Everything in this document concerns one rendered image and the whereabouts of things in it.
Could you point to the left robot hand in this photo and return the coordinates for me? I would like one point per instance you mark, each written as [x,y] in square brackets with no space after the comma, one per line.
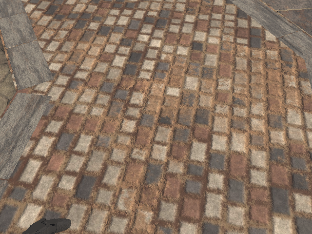
[48,226]

